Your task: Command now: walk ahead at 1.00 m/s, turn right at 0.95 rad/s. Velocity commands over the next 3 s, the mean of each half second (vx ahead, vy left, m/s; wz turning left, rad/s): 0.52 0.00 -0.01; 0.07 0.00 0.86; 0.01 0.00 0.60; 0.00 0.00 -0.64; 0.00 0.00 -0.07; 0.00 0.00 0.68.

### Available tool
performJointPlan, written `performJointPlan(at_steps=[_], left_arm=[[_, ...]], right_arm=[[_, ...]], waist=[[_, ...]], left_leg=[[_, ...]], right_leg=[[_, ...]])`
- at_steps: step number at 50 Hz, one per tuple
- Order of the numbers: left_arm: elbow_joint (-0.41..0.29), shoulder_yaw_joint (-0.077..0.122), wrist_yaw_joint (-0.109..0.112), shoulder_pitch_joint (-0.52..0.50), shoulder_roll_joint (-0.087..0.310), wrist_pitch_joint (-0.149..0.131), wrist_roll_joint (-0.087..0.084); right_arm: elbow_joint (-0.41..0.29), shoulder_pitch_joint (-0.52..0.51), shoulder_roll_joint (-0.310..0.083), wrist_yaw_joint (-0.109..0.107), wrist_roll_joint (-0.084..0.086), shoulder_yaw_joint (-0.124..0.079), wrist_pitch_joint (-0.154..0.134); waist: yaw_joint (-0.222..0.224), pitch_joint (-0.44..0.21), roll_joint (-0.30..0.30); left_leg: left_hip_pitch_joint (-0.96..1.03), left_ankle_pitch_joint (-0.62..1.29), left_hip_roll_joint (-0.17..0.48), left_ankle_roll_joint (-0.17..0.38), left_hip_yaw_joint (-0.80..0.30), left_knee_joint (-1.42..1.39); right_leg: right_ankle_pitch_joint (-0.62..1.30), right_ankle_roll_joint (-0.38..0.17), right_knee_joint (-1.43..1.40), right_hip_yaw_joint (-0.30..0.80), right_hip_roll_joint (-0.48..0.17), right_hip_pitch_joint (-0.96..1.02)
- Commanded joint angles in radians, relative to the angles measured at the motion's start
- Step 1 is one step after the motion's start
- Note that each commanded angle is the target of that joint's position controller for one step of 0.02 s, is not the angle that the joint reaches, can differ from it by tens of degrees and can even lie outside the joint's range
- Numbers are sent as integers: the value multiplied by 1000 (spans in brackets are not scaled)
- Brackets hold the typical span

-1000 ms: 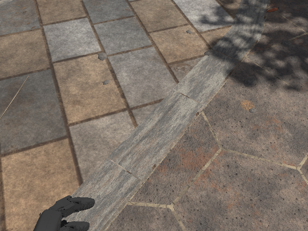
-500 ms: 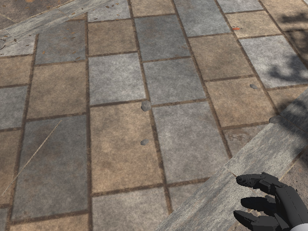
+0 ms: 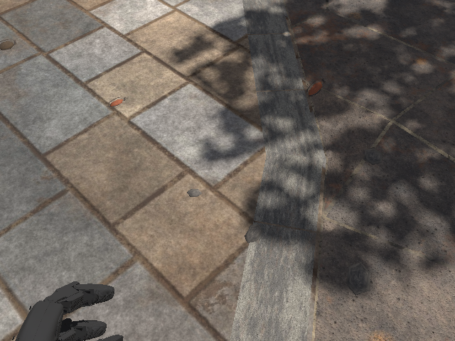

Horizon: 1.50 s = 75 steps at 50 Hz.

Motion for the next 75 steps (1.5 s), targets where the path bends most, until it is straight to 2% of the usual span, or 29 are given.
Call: performJointPlan(at_steps=[1, 2, 3, 4, 6, 9, 10, 15, 18, 20, 21, 22, 23, 24, 26, 27, 30, 36, 46, 48, 49, 51, 55, 62, 70, 71, 72, 73, 75], left_arm=[[133, 89, 51, 550, 184, 4, -7], [116, 107, 64, 450, 282, 16, -8], [69, 120, 66, 458, 333, 28, 2], [61, 110, 79, 437, 265, 25, 3], [79, 71, 92, 335, 155, -6, 2], [107, 36, 79, 312, 91, -61, -15], [81, 34, 72, 224, 52, -89, -35], [137, 29, 135, 325, 82, -80, -21], [132, 32, 160, 311, 105, -52, -15], [90, 42, 172, 229, 117, -32, -15], [56, 43, 171, 131, 116, -26, -13], [33, 27, 147, 95, 47, -26, 8], [19, -2, 112, 331, -81, -28, 12], [17, 2, 85, 442, 21, -39, -15], [-17, 30, 88, 240, 118, -22, -18], [-33, 28, 99, 214, 102, -5, -7], [-30, 29, 116, 218, 57, 15, 0], [-35, 38, 144, 119, 45, 13, -22], [10, 78, 105, 121, 100, -47, -38], [-9, 91, 111, 108, 174, -27, -11], [-17, 93, 110, 113, 175, -18, 25], [-51, 75, 125, 50, 84, -13, 2], [-63, 55, 150, 64, 80, 16, -2], [-25, 75, 131, 142, 136, 34, -3], [43, 64, 105, 169, 121, 26, -67], [68, 37, 94, 229, 52, 15, -49], [41, -3, 66, 258, -35, -2, 16], [46, 21, 73, 211, 26, 3, -12], [52, 62, 91, 175, 133, 28, -60]], right_arm=[[-135, -178, -228, 0, -16, -54, 15], [-197, -137, -72, 13, -32, -14, 4], [-308, -168, -117, 15, -5, -10, -21], [-303, -231, -150, 13, 0, -6, -41], [-250, -184, -128, 5, -3, 4, -28], [-201, -115, -83, 17, -7, 10, 41], [-207, -177, -131, -1, 79, -22, 11], [-262, -407, -13, 41, 46, 11, -41], [-275, -357, -70, 84, 54, -18, -38], [-240, -163, -142, 94, 45, -57, -23], [-198, 27, -187, 84, 44, -81, -14], [-165, 117, -203, 64, 43, -79, -9], [-231, -38, -222, 55, -22, -56, -17], [-325, -176, -261, 44, -36, -74, -4], [-392, -322, -173, 31, 29, -58, 37], [-399, -338, -164, 28, 41, -51, 44], [-406, -346, -170, 13, 38, -62, 64], [-407, -304, -196, -31, 57, -84, 119], [-453, -357, -190, -19, 62, -97, 144], [-448, -275, -116, -11, 67, -71, 145], [-472, -276, -178, 1, 69, -88, 133], [-421, -259, -271, 11, 60, -115, 132], [-413, -254, -183, 6, 64, -85, 151], [-456, -350, -107, 6, 45, -49, 134], [-390, -257, -97, 23, 39, -44, 132], [-382, -235, -122, 17, 32, -46, 131], [-397, -242, -185, 2, 14, -46, 132], [-388, -260, -128, 7, -19, -33, 117], [-372, -336, -159, 11, -14, -50, 89]], waist=[[315, -186, 29], [159, -134, -215], [167, -349, -170], [168, -232, -7], [36, -37, 155], [-27, -7, 151], [-2, -23, 110], [114, -48, 39], [89, -102, -57], [-14, -175, -107], [-136, -207, -69], [-161, -187, 187], [58, -263, 361], [66, -455, 251], [76, -193, -75], [95, -145, -86], [101, -85, 23], [39, -182, 147], [45, -147, 207], [2, -212, -74], [-5, -188, -251], [3, -114, -114], [37, -49, -62], [98, -125, -94], [31, -148, -116], [42, -190, -15], [88, -238, 290], [29, -243, 271], [28, -111, 227]], left_leg=[[-523, 809, 127, 90, -84, 830], [-898, -60, -32, 53, -132, 1230], [-1112, -25, -55, 45, -359, 1312], [-1164, 66, 6, 52, -390, 1228], [-986, 137, 80, 47, -361, 1062], [-733, 106, 105, 33, -345, 830], [-800, 149, 119, 35, -389, 804], [-740, 760, -27, 71, -242, 229], [-655, 786, -100, 76, -202, 143], [-482, 638, -146, 109, -195, 184], [-314, 659, -110, 156, -263, 132], [-187, 988, 5, 206, -411, 73], [-44, 1285, 193, 381, -865, 151], [-9, 887, 302, 478, -1113, -27], [-356, 146, 193, 393, -1014, -163], [-481, 55, 149, 359, -989, -195], [-641, 193, 6, 292, -810, -178], [-482, 203, -16, 224, -836, -103], [-456, 272, -59, 192, -1000, 17], [-696, -158, -209, 113, -770, 317], [-816, -189, -246, 65, -612, 563], [-875, -25, -132, 7, -551, 745], [-951, 111, -62, -31, -412, 911], [-875, 91, 34, -61, -351, 633], [-431, 300, -41, 86, -295, -35], [-233, 470, 42, 113, -407, -78], [-67, 910, 307, 205, -657, 10], [-264, 776, 372, 344, -648, -31], [-361, 595, 273, 312, -525, -72]], right_leg=[[-159, -79, -71, 126, 59, 805], [66, -147, -38, 476, -131, 920], [-208, -303, -295, 888, -255, 1103], [-235, -249, -446, 927, -305, 991], [231, -169, -428, 691, -280, 615], [662, -97, -451, 397, -202, 336], [645, -58, -432, 381, -190, 370], [575, 118, -418, 97, -40, 447], [650, 173, -279, 66, -70, 534], [806, 202, -64, 69, -105, 512], [723, 227, 202, 65, -89, 405], [-146, 255, 628, 43, 72, 229], [-649, 288, 959, 229, 171, -50], [-536, 255, 999, 382, 129, -61], [-366, 215, 807, 339, 47, -99], [-335, 217, 714, 335, 30, -59], [-282, 240, 439, 304, 16, 48], [-185, 289, 177, 344, 46, 31], [-90, 235, -330, 351, 46, 348], [98, 85, -385, 565, -261, 620], [169, -39, -415, 715, -387, 559], [40, -12, -401, 566, -324, 506], [68, 16, -416, 341, -229, 474], [197, -48, -404, 241, -287, 583], [208, 36, -250, 193, -287, 462], [32, 122, -177, 148, -228, 332], [-488, 225, 19, 71, -128, 117], [-588, 260, 103, 160, -121, 116], [-506, 267, 293, 182, -87, 69]])
Next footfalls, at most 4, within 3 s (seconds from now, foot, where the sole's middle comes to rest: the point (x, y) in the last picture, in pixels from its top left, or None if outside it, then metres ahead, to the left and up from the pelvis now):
0.02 right None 0.20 -0.02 -0.74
0.42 left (209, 305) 0.57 0.05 -0.74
0.94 right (261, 278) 0.64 -0.10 -0.74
1.42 left None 0.45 0.08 -0.74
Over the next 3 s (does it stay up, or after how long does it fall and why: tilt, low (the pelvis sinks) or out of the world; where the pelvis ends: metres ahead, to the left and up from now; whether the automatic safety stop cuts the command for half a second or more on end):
stays up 0.61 -0.05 0.04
